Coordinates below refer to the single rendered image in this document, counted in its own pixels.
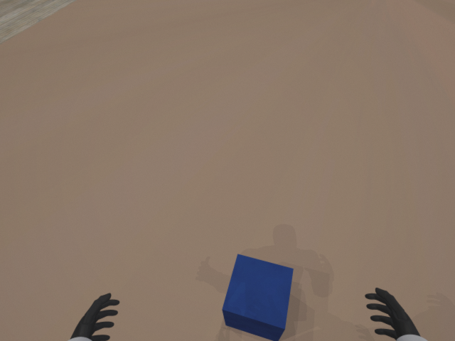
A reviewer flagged robot right hand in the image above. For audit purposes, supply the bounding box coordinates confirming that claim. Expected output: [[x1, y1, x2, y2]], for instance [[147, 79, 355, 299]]
[[365, 288, 421, 340]]

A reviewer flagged robot left hand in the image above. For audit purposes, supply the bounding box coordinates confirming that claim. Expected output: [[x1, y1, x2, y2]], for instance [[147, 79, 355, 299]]
[[71, 293, 119, 341]]

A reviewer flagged carton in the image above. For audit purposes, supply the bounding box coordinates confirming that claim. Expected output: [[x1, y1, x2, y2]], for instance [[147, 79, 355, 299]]
[[222, 254, 294, 341]]

